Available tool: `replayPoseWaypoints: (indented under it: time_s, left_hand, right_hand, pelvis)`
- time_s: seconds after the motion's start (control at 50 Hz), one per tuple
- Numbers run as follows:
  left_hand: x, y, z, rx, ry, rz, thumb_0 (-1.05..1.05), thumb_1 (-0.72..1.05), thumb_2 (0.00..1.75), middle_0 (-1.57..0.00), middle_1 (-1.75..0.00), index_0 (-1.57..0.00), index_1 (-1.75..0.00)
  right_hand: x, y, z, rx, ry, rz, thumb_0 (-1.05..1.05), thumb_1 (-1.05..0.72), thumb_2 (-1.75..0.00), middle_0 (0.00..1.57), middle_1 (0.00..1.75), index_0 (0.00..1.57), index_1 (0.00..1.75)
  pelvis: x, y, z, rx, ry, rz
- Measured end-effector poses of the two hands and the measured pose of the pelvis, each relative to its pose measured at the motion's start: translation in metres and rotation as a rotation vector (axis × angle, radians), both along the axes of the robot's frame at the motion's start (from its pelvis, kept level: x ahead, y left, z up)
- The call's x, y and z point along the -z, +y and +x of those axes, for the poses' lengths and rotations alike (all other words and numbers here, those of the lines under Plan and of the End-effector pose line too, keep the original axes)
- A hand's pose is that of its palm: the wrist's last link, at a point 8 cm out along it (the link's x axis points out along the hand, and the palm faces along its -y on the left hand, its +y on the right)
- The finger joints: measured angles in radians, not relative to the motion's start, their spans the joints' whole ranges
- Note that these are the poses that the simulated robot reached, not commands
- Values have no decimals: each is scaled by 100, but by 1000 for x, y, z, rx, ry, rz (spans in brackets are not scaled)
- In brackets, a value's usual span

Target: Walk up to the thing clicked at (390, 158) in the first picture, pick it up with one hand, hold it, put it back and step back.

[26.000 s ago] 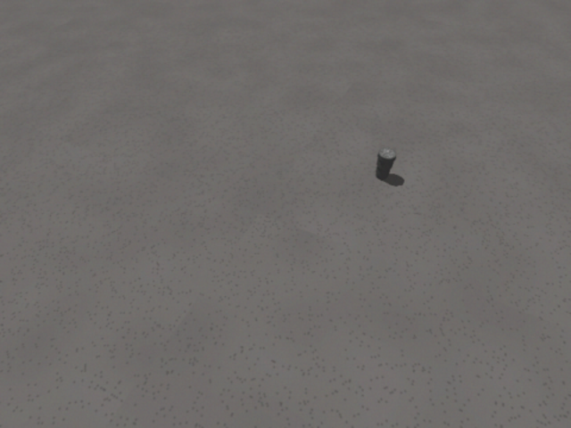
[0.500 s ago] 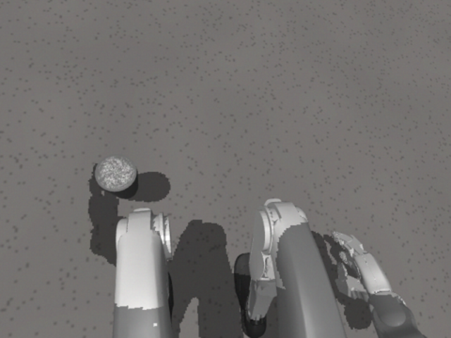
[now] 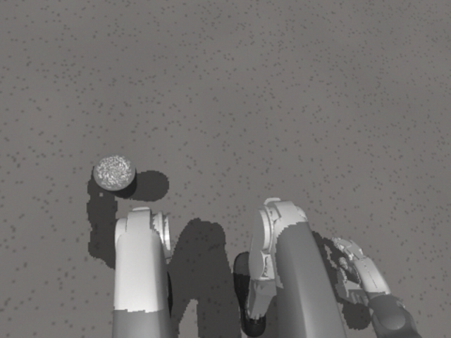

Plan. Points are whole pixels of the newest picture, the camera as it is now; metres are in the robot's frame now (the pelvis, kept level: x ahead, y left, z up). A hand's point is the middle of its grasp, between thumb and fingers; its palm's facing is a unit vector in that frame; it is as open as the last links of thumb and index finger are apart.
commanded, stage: go down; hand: left
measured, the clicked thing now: (120, 180) +0.43 +0.22 -0.30
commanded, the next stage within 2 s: approach in 1.48 s
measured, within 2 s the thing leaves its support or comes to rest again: neither
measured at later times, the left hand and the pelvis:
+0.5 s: hand out of the picture +0.37 +0.42 +0.05, palm faces +0.15 -0.99 -0.08, open 17.5 cm; pelvis +0.00 +0.00 +0.00, yaw +1 degrees
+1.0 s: hand out of the picture +0.36 +0.43 +0.03, palm faces +0.15 -0.98 -0.10, open 17.4 cm; pelvis +0.00 +0.00 +0.00, yaw +0 degrees
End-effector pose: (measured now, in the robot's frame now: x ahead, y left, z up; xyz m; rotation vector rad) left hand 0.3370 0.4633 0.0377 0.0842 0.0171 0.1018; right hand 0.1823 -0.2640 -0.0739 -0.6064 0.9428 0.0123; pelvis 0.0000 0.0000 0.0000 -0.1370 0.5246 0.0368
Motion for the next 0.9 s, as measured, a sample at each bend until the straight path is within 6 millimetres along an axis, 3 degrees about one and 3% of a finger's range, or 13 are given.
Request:
replayPoseWaypoints:
  time_s: [0.12,0.2,0.26,0.36,0.44,0.5,0.6,0.72,0.8,0.9]
  left_hand:
    - [18,14,-24,-32,65,-23,-1,-56,12,0,-10,-1,-8]
    - [41,0,-39,9,96,-53,-1,-58,11,0,-10,-1,-7]
    - [46,-19,-40,71,79,-45,-1,-59,11,0,-10,-1,-7]
    - [29,-28,-25,98,27,4,-1,-59,12,-1,-10,-1,-8]
    - [-4,-9,-9,17,-73,29,-1,-58,14,-1,-11,-2,-9]
    - [-14,8,-1,-41,-70,1,-1,-56,15,-1,-12,-1,-9]
    - [4,12,2,-9,68,-19,-1,-58,14,0,-11,-1,-9]
    - [33,-16,-2,67,90,-50,-1,-59,11,0,-11,-2,-8]
    - [32,-23,0,55,52,-31,-1,-57,12,-1,-11,-2,-8]
    - [8,-1,2,-25,-31,24,-1,-54,15,-1,-12,-2,-9]
  right_hand:
    - [8,-1,-9,-21,50,1,1,-88,-89,21,30,21,30]
    - [14,1,-11,-24,83,-1,1,-88,-89,21,30,21,30]
    - [12,5,-6,-22,73,-3,1,-88,-89,21,30,21,30]
    - [4,8,9,-22,8,-2,1,-88,-89,21,30,21,30]
    - [-2,8,17,-31,-38,-1,1,-88,-89,21,30,21,30]
    - [-3,6,18,-37,-48,3,1,-88,-89,21,30,21,30]
    - [4,2,4,-36,9,4,1,-88,-89,21,30,21,30]
    - [11,1,-15,2,99,6,1,-87,-89,21,30,21,30]
    - [10,1,-17,16,105,2,1,-87,-89,21,30,21,30]
    - [8,-1,-12,11,84,-12,1,-87,-89,21,30,21,30]
  pelvis:
    - [5,2,-3,4,-4,-5]
    - [6,4,-2,-2,-3,-6]
    - [4,5,-1,-7,-4,-3]
    - [1,2,0,-9,-8,5]
    - [0,-1,-1,-8,-11,10]
    - [1,-2,-1,-5,-6,9]
    - [2,1,0,-2,6,-2]
    - [0,5,4,-4,21,-7]
    - [-1,3,6,-4,21,0]
    - [2,-1,4,-3,10,3]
